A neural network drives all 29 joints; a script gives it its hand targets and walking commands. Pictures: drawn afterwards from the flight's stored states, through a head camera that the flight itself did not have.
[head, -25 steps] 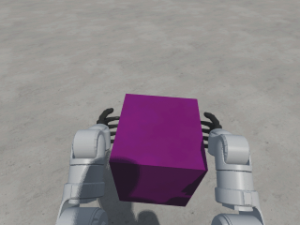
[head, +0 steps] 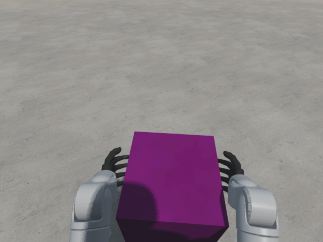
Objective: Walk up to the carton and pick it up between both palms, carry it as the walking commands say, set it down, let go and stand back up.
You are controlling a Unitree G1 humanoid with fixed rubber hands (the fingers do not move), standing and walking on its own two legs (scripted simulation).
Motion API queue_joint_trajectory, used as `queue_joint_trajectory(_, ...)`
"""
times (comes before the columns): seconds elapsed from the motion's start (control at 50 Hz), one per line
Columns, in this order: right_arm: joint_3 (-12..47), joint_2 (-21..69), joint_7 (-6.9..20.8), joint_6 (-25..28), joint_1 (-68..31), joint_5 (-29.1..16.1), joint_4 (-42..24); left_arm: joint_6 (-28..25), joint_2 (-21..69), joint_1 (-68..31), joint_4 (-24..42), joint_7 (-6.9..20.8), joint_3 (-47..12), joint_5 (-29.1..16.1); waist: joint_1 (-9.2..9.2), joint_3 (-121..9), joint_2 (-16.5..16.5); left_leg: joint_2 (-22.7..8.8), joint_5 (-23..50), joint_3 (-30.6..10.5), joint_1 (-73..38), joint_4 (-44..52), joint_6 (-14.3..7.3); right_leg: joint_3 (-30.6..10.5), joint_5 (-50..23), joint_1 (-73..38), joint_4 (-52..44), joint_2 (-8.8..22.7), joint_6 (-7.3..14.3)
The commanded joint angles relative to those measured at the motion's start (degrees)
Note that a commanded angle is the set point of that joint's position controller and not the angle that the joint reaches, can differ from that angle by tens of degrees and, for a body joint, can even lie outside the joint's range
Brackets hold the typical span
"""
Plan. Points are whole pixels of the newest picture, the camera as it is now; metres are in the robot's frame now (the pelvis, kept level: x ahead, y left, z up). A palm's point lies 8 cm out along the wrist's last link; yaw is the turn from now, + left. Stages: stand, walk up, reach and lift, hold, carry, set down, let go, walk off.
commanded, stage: carry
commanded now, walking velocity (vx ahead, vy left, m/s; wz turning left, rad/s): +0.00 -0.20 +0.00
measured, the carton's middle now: (170, 195) +0.27 +0.00 +0.00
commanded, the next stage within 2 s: none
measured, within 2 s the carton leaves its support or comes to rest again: neither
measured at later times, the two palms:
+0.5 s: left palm (134, 189) +0.23 +0.07 +0.10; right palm (272, 188) +0.24 -0.21 +0.11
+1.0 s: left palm (202, 217) +0.18 -0.06 +0.09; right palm out of the picture +0.18 -0.35 +0.10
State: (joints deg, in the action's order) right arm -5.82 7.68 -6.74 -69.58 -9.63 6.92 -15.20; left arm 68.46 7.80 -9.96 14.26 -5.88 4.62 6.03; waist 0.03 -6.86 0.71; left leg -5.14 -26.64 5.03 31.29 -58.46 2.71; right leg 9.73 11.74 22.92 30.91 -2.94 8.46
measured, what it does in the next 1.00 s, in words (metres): steps to the right: left foot, then right foot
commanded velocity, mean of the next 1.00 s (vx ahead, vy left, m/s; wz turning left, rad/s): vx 0.00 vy -0.20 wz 0.00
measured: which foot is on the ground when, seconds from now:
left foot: up 0.00-0.18, down 0.20-0.56, up 0.58-0.76, down 0.78-1.00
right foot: down 0.00-0.22, up 0.24-0.52, down 0.54-0.78, up 0.80-1.00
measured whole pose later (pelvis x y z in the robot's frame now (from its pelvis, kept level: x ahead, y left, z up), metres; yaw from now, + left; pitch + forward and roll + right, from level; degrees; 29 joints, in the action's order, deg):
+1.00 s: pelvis -0.09 -0.21 +0.01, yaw -1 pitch +4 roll -2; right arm -5.2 8.0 -5.8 -69.2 -11.1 7.2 -17.5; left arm 69.4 7.8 -10.3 19.3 -6.5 4.9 6.2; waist 1.0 -4.7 -1.2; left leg -11.3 -13.0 7.8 22.2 -32.4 3.4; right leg 4.5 22.4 25.0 41.3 2.1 -1.9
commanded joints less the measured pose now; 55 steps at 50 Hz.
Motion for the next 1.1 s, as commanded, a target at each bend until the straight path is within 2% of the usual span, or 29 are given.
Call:
queue_joint_trajectory(0.0, 41.1, 53.9, 15.6, 1.1, -31.0, -25.4, -4.6, -0.2, 54.8, -28.3, 5.2, 15.1, -38.8, -24.1, 0.74, -12.8, 3.1, 0.9, -0.8, 0.3, 2.0, -0.5, -0.4, -18.0, -0.8, -13.2, -15.2, 15.1, -0.1)
queue_joint_trajectory(0.1, 39.1, 52.6, 15.0, 0.2, -28.2, -23.7, -1.7, 0.8, 53.7, -26.5, 2.4, 15.1, -39.0, -23.9, 0.87, -15.4, 4.6, 3.1, -2.9, 2.0, -3.5, 14.0, -1.9, -18.2, -8.5, -16.6, -15.4, 15.9, -0.1)
queue_joint_trajectory(0.16, 38.4, 52.8, 15.2, 0.3, -27.0, -23.3, -1.3, 0.9, 53.9, -27.0, 2.7, 14.9, -39.5, -24.2, -0.1, -17.1, 5.4, 2.1, 7.8, 4.2, -16.8, 33.9, -3.5, -12.8, -13.3, -13.8, -15.7, 12.8, -5.4)
queue_joint_trajectory(0.18, 38.3, 52.5, 15.4, 0.3, -26.6, -23.2, -1.2, 0.8, 53.6, -27.3, 2.8, 14.8, -39.4, -23.9, -0.71, -18.0, 4.1, -1.9, 13.2, 0.9, -26.7, 40.6, -4.4, -10.4, -11.9, -7.8, -13.5, 10.7, -9.3)
queue_joint_trajectory(0.2, 37.9, 52.0, 15.6, 0.5, -25.9, -22.9, -1.5, 0.8, 53.6, -27.7, 3.2, 14.7, -39.4, -23.6, -1.2, -17.4, -2.6, -11.8, 10.5, -10.6, -36.2, 42.6, -6.8, -8.7, -6.7, 2.7, -7.4, 8.8, -13.5)
queue_joint_trajectory(0.22, 37.8, 53.2, 15.7, 1.2, -26.8, -22.7, -2.0, 0.9, 53.7, -31.4, 6.6, 15.0, -40.9, -24.5, -2.26, -11.4, -18.3, -29.2, 19.1, -29.4, -29.6, 43.4, -14.4, -7.1, 12.8, 12.8, 11.2, 6.4, -13.7)
queue_joint_trajectory(0.24, 38.8, 53.2, 15.8, 0.9, -28.4, -23.5, -3.8, 0.6, 54.7, -31.9, 6.6, 14.7, -41.4, -24.4, -1.83, -8.7, -13.2, -29.0, 25.2, -24.4, -25.1, 42.6, -16.0, -10.2, 14.6, 15.0, 21.7, 6.5, -12.1)
queue_joint_trajectory(0.28, 38.6, 53.0, 16.3, 0.4, -28.4, -23.3, -3.2, 0.7, 54.8, -30.1, 4.9, 14.3, -40.5, -23.9, -1.03, -7.3, -5.6, -22.1, 24.4, -14.7, -21.0, 41.3, -10.7, -12.9, 9.7, 14.2, 29.7, 4.9, -10.3)
queue_joint_trajectory(0.34, 38.5, 52.6, 16.4, 0.8, -29.9, -24.2, -4.4, 0.4, 54.2, -29.8, 5.2, 14.0, -40.8, -23.7, -0.32, -7.4, -9.9, -13.5, 41.5, -3.8, -22.2, 35.5, -6.2, -7.5, 7.3, 11.9, 25.1, 4.1, -11.8)
queue_joint_trajectory(0.38, 37.8, 51.8, 16.2, 0.9, -29.3, -24.2, -5.3, 0.4, 53.9, -29.2, 6.1, 13.5, -41.4, -23.7, -0.53, -9.9, -13.7, -13.0, 50.4, -2.4, -23.2, 33.5, -5.9, -4.2, 9.7, 8.0, 19.1, 3.6, -11.9)
queue_joint_trajectory(0.46, 36.3, 50.5, 15.6, 0.8, -26.0, -22.3, -5.3, 0.7, 52.5, -27.4, 6.5, 13.2, -40.4, -23.0, -1.27, -12.5, -18.7, -13.9, 50.8, -2.6, -25.3, 30.8, -4.8, -0.9, 7.8, 1.6, 4.4, 2.1, -11.8)
queue_joint_trajectory(0.5, 36.1, 50.0, 15.4, 0.9, -25.0, -21.0, -5.1, 0.7, 52.4, -26.1, 5.8, 13.4, -39.7, -22.9, -0.65, -14.0, -14.8, -12.3, 44.4, -1.0, -21.8, 25.7, -1.8, -0.4, 0.8, -8.0, -9.0, 2.8, -10.5)
queue_joint_trajectory(0.52, 36.3, 49.8, 15.3, 1.0, -25.6, -20.8, -5.4, 0.6, 52.6, -25.9, 5.9, 13.6, -39.3, -22.9, -0.18, -15.8, -9.7, -11.7, 35.7, -0.4, -17.2, 21.6, -0.3, -4.0, -1.8, -14.8, -12.2, 7.2, -9.9)
queue_joint_trajectory(0.54, 36.2, 49.8, 15.2, 1.1, -25.4, -20.2, -4.8, 0.8, 52.7, -24.9, 5.4, 13.8, -38.7, -22.7, 0.11, -16.5, 0.1, -9.5, 17.2, 0.5, -7.7, 14.9, 1.4, -13.0, -21.9, -21.0, -9.6, 16.7, -8.2)
queue_joint_trajectory(0.56, 37.5, 50.7, 15.4, 0.6, -27.3, -21.4, -6.1, 0.4, 52.4, -22.5, 3.6, 14.0, -37.4, -20.9, 0.71, -16.5, 17.5, -2.0, -8.2, 4.8, 1.2, 9.9, 3.1, -20.1, -38.8, -22.1, -7.6, 23.8, -1.0)
queue_joint_trajectory(0.58, 38.7, 52.9, 15.6, 0.6, -28.6, -22.2, -5.9, 0.0, 54.6, -23.5, 4.6, 14.0, -37.8, -21.2, 0.59, -16.2, 17.4, -1.4, -15.0, 1.7, 0.9, 2.2, 2.3, -17.7, -42.6, -20.1, -5.2, 21.7, 1.8)
queue_joint_trajectory(0.62, 40.7, 54.3, 15.9, 1.4, -31.8, -24.7, -8.3, -0.9, 56.4, -24.5, 5.9, 14.0, -37.7, -21.2, 0.61, -16.2, 11.5, -1.1, -11.6, 1.2, 1.3, -2.1, 1.0, -13.2, -37.1, -18.0, -4.6, 19.3, 2.4)
queue_joint_trajectory(0.66, 41.8, 54.2, 15.9, 1.6, -33.3, -26.1, -10.2, -1.3, 57.0, -25.2, 6.7, 13.6, -37.9, -21.2, 0.36, -16.5, 10.7, -1.1, -4.1, 2.2, -0.7, 3.5, 0.0, -10.7, -26.7, -15.6, -4.5, 16.9, 1.9)
queue_joint_trajectory(0.74, 41.2, 52.7, 16.3, 1.2, -30.0, -25.8, -8.2, -1.1, 55.2, -23.1, 6.0, 13.1, -38.2, -20.2, -0.83, -16.9, 7.6, -0.1, 12.9, 3.7, -16.5, 31.6, -2.7, -8.9, -13.5, -9.1, -1.9, 14.0, 0.5)
queue_joint_trajectory(0.76, 40.9, 52.2, 16.5, 1.1, -29.2, -25.7, -7.7, -1.0, 54.7, -23.2, 5.6, 13.0, -38.6, -20.2, -1.22, -16.8, 2.7, -5.9, 15.8, -3.2, -24.4, 37.0, -3.1, -8.0, -7.5, -2.4, 3.1, 11.8, -2.5)
queue_joint_trajectory(0.78, 39.6, 51.3, 16.8, 1.4, -26.5, -24.8, -6.6, -0.8, 54.6, -23.3, 6.4, 13.1, -39.0, -20.2, -1.85, -15.3, -14.3, -24.2, 23.1, -24.7, -30.8, 41.7, -8.4, -4.3, 12.0, 12.3, 12.9, 5.8, -7.1)
queue_joint_trajectory(0.8, 39.1, 51.8, 16.6, 1.6, -26.6, -24.5, -5.2, -0.6, 54.9, -26.0, 7.0, 13.5, -40.0, -21.0, -1.72, -12.3, -19.4, -29.1, 28.0, -27.5, -25.9, 42.0, -14.6, -8.7, 20.6, 13.7, 24.4, 6.1, -8.5)
queue_joint_trajectory(0.84, 38.7, 52.8, 16.7, 1.6, -26.4, -23.7, -5.2, -0.6, 56.0, -28.3, 7.8, 13.7, -41.1, -22.4, -1.19, -9.8, -9.4, -22.7, 19.8, -16.7, -19.9, 40.8, -11.3, -12.4, 14.1, 11.4, 30.9, 6.8, -8.8)
queue_joint_trajectory(0.9, 38.2, 53.0, 16.3, 1.7, -27.8, -23.8, -7.0, -0.3, 55.4, -29.4, 9.0, 13.9, -41.7, -24.3, -0.36, -9.0, -12.7, -15.4, 24.2, -4.4, -17.7, 37.7, -6.2, -7.0, 11.1, 6.9, 19.4, 6.1, -10.4)
queue_joint_trajectory(0.98, 36.9, 50.2, 15.2, 0.8, -24.8, -21.7, -6.6, 0.6, 53.1, -25.5, 6.7, 13.7, -39.9, -23.5, -0.55, -12.8, -15.0, -15.1, 32.7, -2.6, -19.9, 31.8, -4.5, -1.2, 7.7, -2.7, -0.6, 3.0, -10.8)
queue_joint_trajectory(1.02, 36.6, 49.2, 15.1, 0.6, -24.0, -20.4, -5.6, 0.8, 53.0, -23.9, 4.7, 14.1, -39.1, -23.2, -0.11, -13.4, -6.2, -11.8, 28.2, 0.0, -13.9, 23.1, -0.6, -5.2, 1.6, -13.6, -12.7, 7.2, -10.2)
queue_joint_trajectory(1.04, 36.5, 49.2, 15.1, 0.7, -24.0, -19.9, -5.3, 0.8, 52.8, -23.1, 3.6, 14.4, -38.4, -22.8, 0.21, -13.2, 6.2, -7.4, 12.4, 1.9, -3.4, 16.8, 2.1, -16.9, -10.9, -18.5, -13.3, 17.6, -7.5)
queue_joint_trajectory(1.06, 37.8, 49.9, 15.5, 0.2, -27.3, -20.9, -6.6, 0.4, 54.0, -21.0, 1.7, 14.6, -37.1, -21.1, 0.88, -12.7, 19.4, -1.8, -9.2, 4.8, 0.5, 9.9, 2.8, -21.7, -19.9, -14.6, -11.5, 23.0, -0.4)
queue_joint_trajectory(1.08, 38.6, 52.3, 15.8, 0.4, -29.1, -21.9, -6.2, 0.1, 55.7, -24.6, 3.9, 14.6, -37.8, -21.7, 0.92, -11.9, 15.9, -0.8, -13.2, 1.7, 0.3, 1.1, 2.0, -19.2, -22.9, -12.8, -9.7, 20.9, 2.1)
